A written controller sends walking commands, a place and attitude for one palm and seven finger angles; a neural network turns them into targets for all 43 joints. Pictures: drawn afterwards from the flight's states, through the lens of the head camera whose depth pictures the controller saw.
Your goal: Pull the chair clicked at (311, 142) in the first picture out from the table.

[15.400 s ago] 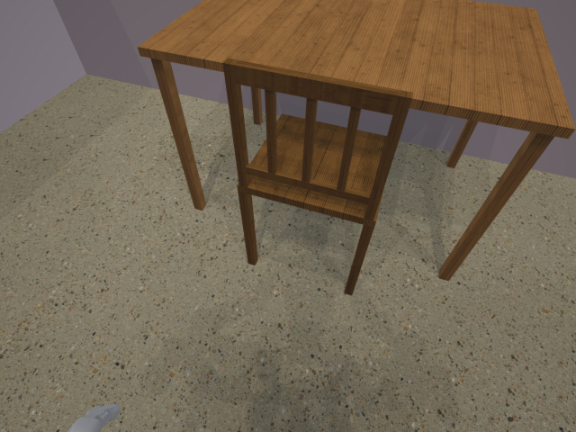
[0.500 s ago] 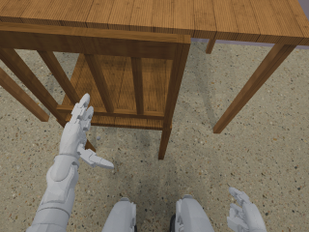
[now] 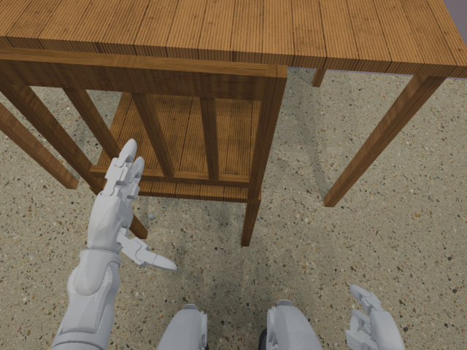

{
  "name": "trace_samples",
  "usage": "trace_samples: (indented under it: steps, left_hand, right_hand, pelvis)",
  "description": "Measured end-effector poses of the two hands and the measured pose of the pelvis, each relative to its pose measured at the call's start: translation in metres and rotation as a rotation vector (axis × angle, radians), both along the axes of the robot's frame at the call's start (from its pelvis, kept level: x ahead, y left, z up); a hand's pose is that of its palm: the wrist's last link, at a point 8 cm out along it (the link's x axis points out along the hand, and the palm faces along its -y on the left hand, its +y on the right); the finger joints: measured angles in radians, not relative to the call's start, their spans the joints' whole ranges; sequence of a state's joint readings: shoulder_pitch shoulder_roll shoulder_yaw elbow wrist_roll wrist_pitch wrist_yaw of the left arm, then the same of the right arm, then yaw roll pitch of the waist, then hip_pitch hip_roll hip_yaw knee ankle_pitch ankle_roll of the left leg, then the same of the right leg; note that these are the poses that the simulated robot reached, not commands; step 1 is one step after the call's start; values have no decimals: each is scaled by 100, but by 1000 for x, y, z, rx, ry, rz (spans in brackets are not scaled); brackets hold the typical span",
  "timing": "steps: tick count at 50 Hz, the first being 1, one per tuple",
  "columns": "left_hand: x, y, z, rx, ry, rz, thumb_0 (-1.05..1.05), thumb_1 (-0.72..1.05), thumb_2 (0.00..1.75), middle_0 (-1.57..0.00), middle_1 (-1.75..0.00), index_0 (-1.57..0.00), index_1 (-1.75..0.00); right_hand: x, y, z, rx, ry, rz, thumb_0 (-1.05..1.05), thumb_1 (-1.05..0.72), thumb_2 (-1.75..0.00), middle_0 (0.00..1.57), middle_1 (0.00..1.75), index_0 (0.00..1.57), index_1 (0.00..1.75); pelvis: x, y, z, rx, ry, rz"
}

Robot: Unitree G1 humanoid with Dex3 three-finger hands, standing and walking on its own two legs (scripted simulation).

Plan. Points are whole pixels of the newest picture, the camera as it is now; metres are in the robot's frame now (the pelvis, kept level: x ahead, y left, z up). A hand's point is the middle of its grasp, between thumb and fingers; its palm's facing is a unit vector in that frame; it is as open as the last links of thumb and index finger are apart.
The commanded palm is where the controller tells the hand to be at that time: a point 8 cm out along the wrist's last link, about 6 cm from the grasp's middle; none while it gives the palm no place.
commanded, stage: aim the fingers beside a spindle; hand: left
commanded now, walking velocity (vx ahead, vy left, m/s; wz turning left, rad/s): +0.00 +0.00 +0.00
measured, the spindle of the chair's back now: (157, 139) +0.48 +0.16 +0.01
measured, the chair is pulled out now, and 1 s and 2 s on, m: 0.00 0.00 0.00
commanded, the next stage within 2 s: push the fingers through the gap in 0.06 s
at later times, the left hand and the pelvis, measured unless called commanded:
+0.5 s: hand (151, 203) +0.36 +0.15 +0.00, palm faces -0.09 -0.99 -0.05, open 16.9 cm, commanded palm +0.34 +0.20 +0.01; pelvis -0.02 +0.01 -0.02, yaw +0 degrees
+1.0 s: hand (160, 173) +0.41 +0.14 +0.01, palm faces -0.05 -1.00 -0.05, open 16.9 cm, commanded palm +0.39 +0.19 +0.01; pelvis -0.01 +0.01 -0.01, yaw -1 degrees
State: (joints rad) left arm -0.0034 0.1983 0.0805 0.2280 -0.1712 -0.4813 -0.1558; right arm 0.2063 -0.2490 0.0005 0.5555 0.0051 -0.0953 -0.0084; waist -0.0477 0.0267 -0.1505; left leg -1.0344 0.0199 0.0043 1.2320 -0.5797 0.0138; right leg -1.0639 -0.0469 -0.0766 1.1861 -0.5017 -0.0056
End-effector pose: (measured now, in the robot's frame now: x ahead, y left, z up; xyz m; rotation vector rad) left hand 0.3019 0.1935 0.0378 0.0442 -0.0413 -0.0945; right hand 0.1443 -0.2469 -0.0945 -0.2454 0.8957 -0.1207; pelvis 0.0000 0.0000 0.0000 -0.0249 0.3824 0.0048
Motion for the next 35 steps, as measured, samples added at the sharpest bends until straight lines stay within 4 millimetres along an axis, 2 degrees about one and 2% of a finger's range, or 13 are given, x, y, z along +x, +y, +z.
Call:
trace_samples:
  steps: [2,5,7,9,12,14,17,21,24,30,35]
  left_hand:
    - [6,11,0,19,-12,48,-1,-50,30,-6,-8,-7,-8]
    - [12,27,-18,22,60,90,-1,-50,30,-6,-8,-7,-8]
    - [9,29,-32,11,127,74,-1,-50,30,-6,-8,-6,-8]
    - [1,23,-39,-5,164,29,-1,-50,30,-5,-8,-6,-8]
    - [-9,8,-30,-19,129,-31,-1,-50,30,-5,-8,-6,-8]
    - [-9,3,-20,-19,69,-36,-1,-50,30,-5,-8,-6,-8]
    - [3,6,-14,-9,-7,6,-1,-50,30,-6,-8,-6,-8]
    - [27,17,-27,8,20,48,-1,-50,30,-6,-8,-6,-8]
    - [36,16,-35,15,78,22,-1,-50,30,-6,-8,-6,-8]
    - [43,6,-21,-4,68,-10,-1,-50,30,-6,-8,-6,-8]
    - [61,8,-21,-4,46,36,-1,-50,30,-6,-8,-6,-8]
  right_hand:
    - [1,2,-1,6,4,12,1,-91,-90,20,30,20,30]
    - [1,3,-5,14,10,22,1,-91,-90,20,30,20,30]
    - [1,3,-5,16,8,20,1,-91,-90,20,30,20,30]
    - [0,3,-5,12,3,12,1,-90,-90,20,30,20,30]
    - [0,4,-2,-2,-7,6,1,-91,-90,20,30,20,30]
    - [-1,5,-2,-10,-11,12,1,-91,-90,20,30,20,30]
    - [-3,5,-6,-17,-5,27,1,-91,-90,20,30,20,30]
    - [-7,5,-14,-17,15,32,1,-90,-90,20,30,20,30]
    - [-13,5,-17,-10,32,14,1,-91,-90,20,30,20,30]
    - [-28,6,-16,-4,75,-20,1,-91,-90,20,30,20,30]
    - [-39,4,-17,-9,113,-25,1,-90,-90,20,30,20,30]
  pelvis:
    - [-1,-1,-1,1,0,1]
    - [-3,-2,-5,0,4,4]
    - [-5,-1,-7,-3,6,5]
    - [-6,1,-7,-7,5,5]
    - [-6,3,-5,-10,1,5]
    - [-6,4,-5,-9,1,6]
    - [-9,4,-8,-9,5,9]
    - [-14,4,-16,-12,16,12]
    - [-16,5,-17,-14,20,8]
    - [-12,8,-9,-11,22,0]
    - [-10,7,-9,-8,30,0]
